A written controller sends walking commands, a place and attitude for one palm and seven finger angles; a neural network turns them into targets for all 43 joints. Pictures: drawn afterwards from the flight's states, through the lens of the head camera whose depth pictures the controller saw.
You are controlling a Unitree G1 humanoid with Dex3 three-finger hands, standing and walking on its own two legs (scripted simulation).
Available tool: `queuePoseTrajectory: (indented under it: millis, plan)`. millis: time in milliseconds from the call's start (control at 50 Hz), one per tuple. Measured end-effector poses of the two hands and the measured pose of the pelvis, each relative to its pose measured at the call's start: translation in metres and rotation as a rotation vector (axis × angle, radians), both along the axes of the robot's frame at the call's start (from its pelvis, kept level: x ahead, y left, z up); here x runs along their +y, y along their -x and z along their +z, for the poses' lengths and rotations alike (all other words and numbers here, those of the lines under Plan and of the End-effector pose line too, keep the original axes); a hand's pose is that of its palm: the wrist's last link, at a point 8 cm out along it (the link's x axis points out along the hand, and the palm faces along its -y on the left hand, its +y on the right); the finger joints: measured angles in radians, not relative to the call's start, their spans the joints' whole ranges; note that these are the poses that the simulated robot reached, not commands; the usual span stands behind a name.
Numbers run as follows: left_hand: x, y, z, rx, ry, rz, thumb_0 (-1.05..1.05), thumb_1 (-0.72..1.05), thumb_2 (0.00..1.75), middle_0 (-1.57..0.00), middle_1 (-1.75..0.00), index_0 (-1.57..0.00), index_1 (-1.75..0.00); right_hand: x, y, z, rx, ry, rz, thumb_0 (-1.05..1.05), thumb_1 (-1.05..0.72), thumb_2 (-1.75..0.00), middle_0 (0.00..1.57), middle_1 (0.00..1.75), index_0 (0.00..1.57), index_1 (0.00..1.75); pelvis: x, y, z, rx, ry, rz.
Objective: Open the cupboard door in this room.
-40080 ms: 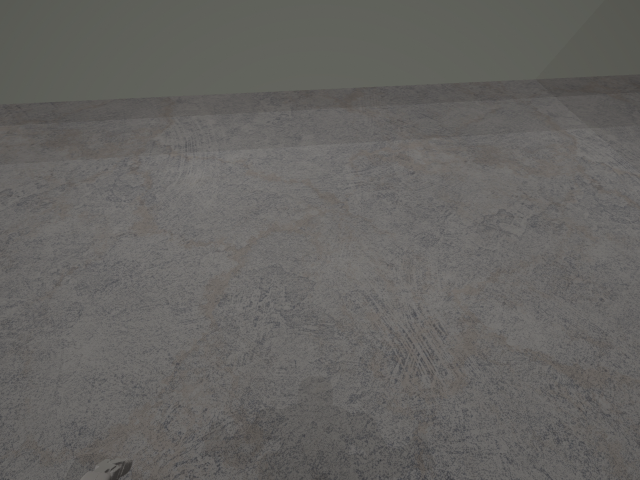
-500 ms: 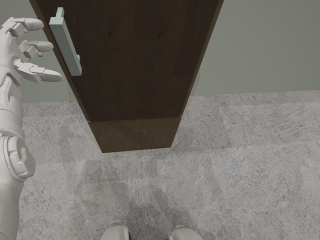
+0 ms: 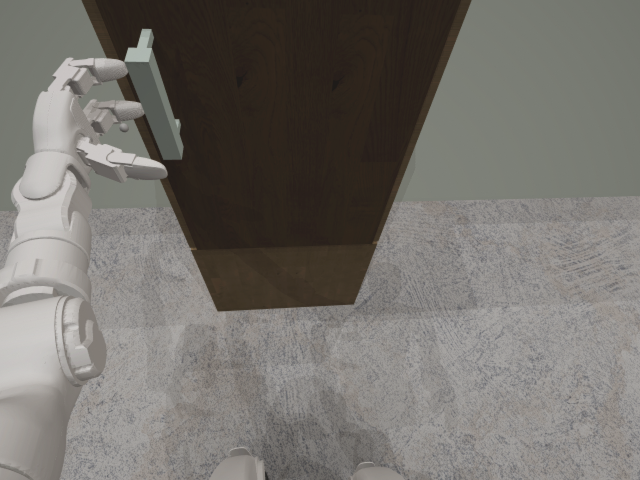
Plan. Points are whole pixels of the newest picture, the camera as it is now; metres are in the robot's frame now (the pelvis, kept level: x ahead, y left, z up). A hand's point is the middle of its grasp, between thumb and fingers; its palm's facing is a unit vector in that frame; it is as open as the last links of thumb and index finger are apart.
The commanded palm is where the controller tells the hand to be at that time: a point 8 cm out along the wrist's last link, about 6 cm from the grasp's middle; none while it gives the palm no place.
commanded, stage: slide the fingers in behind the handle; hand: left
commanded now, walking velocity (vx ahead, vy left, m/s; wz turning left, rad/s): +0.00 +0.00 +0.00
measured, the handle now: (160, 98) +0.56 +0.16 +0.13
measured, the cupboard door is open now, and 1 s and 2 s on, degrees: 0 0 0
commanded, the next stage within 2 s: close the thumb around the handle in 1.02 s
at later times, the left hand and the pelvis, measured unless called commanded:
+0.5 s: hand (171, 127) +0.50 +0.15 +0.13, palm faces +0.01 -1.00 -0.01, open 14.0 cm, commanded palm +0.49 +0.19 +0.13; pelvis -0.01 -0.02 +0.00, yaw +0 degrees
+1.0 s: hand (177, 123) +0.51 +0.14 +0.13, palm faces +0.02 -1.00 -0.01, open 13.9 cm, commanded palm +0.49 +0.18 +0.13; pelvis +0.00 -0.02 +0.00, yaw +0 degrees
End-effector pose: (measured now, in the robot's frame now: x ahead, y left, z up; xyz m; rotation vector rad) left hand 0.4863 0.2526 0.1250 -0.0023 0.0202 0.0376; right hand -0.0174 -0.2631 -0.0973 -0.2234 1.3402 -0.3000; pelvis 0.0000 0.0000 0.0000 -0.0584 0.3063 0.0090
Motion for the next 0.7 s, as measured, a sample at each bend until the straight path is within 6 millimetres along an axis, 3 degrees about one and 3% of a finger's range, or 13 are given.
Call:
queuePoseTrajectory:
  millis: [200, 260, 440, 700]
  plan:
    - [-0.044, -0.002, 0.006, -0.006, 0.018, -0.056, -0.02, -0.5, 0.3, -0.3, -1.2, -0.28, -1.19, -0.002, -0.02, -0.004, -0.076, -0.018, 0.02, 0.0, -0.9, -0.9, 0.21, 0.3, 0.2, 0.3, -0.004, 0.002, 0.0, -0.017, -0.009, 0.003]
    - [-0.046, -0.002, 0.006, 0.0, 0.021, -0.025, -0.02, -0.5, 0.3, -0.3, -1.2, -0.3, -1.21, -0.003, -0.02, -0.005, -0.097, -0.024, 0.014, 0.0, -0.9, -0.9, 0.21, 0.3, 0.2, 0.3, -0.006, 0.003, 0.0, -0.02, -0.015, -0.006]
    - [-0.049, 0.004, 0.006, 0.007, -0.017, -0.014, -0.02, -0.5, 0.3, -0.3, -1.2, -0.3, -1.2, -0.008, 0.0, -0.008, -0.052, -0.043, -0.001, 0.0, -0.9, -0.9, 0.21, 0.3, 0.2, 0.3, -0.014, 0.009, 0.001, -0.031, -0.022, -0.005]
    - [-0.061, -0.002, 0.005, -0.004, -0.012, -0.007, -0.02, -0.5, 0.3, -0.3, -1.2, -0.31, -1.21, -0.021, 0.023, -0.003, 0.004, -0.011, -0.019, 0.0, -0.9, -0.9, 0.21, 0.3, 0.2, 0.3, -0.019, 0.01, 0.0, -0.014, -0.022, -0.002]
